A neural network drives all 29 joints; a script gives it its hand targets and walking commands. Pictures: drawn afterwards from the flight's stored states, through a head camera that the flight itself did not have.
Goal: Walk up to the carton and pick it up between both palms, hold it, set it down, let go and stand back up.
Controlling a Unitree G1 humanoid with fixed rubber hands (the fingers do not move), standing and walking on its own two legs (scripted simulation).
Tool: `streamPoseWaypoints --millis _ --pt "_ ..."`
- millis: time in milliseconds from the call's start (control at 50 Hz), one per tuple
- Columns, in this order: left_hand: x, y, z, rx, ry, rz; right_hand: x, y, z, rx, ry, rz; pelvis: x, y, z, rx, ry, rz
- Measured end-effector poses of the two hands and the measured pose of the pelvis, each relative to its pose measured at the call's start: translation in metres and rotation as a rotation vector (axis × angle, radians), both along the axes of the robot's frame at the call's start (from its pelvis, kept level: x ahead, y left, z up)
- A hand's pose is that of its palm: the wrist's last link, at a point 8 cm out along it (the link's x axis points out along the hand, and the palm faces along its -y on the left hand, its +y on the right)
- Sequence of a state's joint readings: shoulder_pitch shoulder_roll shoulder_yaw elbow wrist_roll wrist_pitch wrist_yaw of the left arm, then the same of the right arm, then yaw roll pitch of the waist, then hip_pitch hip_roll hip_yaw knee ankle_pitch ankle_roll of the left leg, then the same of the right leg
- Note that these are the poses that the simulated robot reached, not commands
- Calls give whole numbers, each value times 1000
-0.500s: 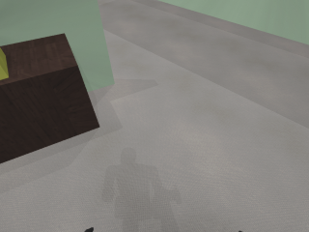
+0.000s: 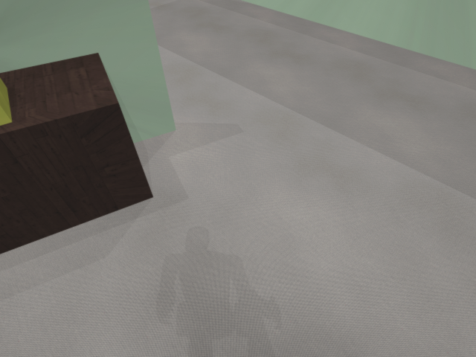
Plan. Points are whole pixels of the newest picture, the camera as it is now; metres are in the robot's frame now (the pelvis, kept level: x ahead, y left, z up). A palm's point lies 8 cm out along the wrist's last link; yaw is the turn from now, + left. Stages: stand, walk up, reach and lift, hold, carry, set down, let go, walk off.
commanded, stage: stand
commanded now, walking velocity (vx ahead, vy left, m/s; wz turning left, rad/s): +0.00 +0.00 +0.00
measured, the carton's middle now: out of the picture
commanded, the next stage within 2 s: walk up in 1.02 s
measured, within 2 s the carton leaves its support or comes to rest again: neither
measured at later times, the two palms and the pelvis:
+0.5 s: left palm out of the picture +0.01 +0.22 -0.14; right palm out of the picture +0.01 -0.22 -0.14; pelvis +0.00 +0.00 +0.01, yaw +0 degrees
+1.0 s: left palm out of the picture -0.02 +0.20 -0.14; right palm out of the picture -0.03 -0.21 -0.14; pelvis +0.00 +0.00 +0.01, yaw +0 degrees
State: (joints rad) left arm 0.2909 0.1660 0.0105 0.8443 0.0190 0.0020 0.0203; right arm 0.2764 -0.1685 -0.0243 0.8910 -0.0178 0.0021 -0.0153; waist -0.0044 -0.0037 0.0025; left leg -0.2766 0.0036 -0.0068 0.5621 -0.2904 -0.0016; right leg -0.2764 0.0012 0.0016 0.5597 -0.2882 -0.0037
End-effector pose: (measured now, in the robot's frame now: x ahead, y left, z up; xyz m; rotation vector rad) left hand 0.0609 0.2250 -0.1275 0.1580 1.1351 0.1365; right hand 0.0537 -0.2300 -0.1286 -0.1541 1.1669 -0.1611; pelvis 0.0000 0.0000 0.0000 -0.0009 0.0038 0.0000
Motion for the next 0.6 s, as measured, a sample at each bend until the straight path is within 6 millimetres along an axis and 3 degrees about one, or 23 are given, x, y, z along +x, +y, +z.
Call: streamPoseWaypoints --millis 300,600 --pt "-29 0 -5 -1 116 39 -25 1 -4 3 102 -36 3 0 5 1 -15 -1" --pt "-59 -12 -11 -29 219 63 -56 14 -9 32 203 -58 2 0 8 2 -30 0"
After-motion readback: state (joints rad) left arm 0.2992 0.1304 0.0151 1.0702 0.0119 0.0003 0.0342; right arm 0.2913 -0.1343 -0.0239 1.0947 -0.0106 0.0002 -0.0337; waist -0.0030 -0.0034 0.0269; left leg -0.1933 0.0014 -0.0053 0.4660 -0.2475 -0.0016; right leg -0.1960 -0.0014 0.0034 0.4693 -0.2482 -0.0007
